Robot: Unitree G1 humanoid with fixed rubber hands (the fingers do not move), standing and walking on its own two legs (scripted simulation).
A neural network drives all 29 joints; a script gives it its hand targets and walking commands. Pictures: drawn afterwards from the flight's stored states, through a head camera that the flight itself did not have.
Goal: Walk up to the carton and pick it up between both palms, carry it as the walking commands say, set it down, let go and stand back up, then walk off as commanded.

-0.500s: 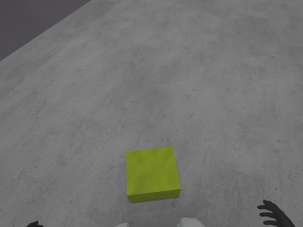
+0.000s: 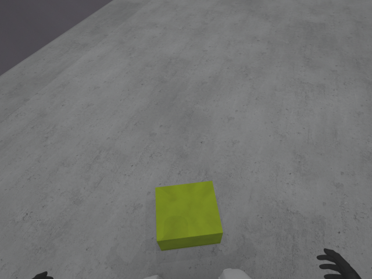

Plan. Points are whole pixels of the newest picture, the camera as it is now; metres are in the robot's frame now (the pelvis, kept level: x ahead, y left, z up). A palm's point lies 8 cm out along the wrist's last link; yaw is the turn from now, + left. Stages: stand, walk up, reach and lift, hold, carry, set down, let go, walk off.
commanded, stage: walk up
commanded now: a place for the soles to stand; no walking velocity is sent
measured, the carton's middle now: (187, 215) +0.51 +0.01 -0.65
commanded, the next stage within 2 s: reach and lift in 0.52 s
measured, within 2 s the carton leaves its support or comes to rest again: neither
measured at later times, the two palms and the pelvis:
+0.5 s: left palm out of the picture +0.12 +0.34 -0.05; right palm out of the picture +0.12 -0.33 -0.09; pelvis +0.01 +0.00 +0.00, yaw +0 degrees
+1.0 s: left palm (74, 254) +0.22 +0.27 -0.09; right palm (318, 242) +0.21 -0.30 -0.10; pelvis -0.01 -0.01 -0.01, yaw +0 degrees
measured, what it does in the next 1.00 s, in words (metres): stands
